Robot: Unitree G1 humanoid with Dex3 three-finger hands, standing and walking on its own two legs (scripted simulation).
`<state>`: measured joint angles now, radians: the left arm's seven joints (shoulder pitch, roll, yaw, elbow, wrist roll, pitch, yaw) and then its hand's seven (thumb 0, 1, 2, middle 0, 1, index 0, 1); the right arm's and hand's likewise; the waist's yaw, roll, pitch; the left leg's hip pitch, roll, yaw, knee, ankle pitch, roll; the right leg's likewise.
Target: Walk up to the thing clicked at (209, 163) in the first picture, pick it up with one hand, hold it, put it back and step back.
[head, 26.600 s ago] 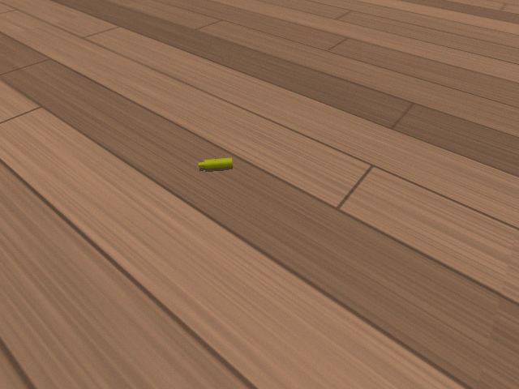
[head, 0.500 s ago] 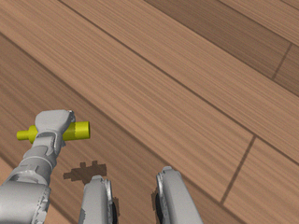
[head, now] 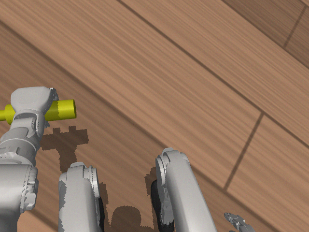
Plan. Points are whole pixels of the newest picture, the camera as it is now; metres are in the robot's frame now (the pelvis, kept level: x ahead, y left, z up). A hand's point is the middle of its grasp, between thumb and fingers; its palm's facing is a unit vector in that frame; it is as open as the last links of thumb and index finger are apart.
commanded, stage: crouch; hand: left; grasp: from above
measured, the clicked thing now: (36, 112) +0.47 +0.25 -0.20
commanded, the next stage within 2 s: lower in 0.74 s
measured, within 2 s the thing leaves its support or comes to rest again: neither
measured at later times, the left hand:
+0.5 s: hand (50, 116) +0.47 +0.23 -0.25, palm faces -0.46 -0.03 -0.89, open 8.6 cm
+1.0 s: hand (52, 116) +0.48 +0.23 -0.28, palm faces -0.49 -0.03 -0.87, open 8.6 cm
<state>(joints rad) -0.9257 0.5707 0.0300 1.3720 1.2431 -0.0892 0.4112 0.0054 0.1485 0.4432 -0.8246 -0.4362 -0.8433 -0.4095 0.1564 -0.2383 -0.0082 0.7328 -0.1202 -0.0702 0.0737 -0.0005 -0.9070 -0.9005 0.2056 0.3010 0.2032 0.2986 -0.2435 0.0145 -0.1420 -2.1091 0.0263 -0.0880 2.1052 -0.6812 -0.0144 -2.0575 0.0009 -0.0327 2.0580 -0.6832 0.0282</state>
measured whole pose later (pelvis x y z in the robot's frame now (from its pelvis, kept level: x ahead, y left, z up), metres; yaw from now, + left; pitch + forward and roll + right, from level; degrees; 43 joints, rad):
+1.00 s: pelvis -0.01 +0.00 -0.09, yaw -4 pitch +35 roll -8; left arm -1.05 0.75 0.06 1.51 1.27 -0.16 0.40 0.01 0.18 0.36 -0.84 -0.40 -0.86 -0.38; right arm 0.17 -0.27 0.10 0.73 -0.15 -0.07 0.13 0.00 -0.91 -0.90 0.21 0.30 0.20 0.30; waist -0.31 -0.03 0.00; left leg -2.33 0.02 -0.16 2.40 -0.70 -0.02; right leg -2.26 0.03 -0.07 2.31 -0.68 0.04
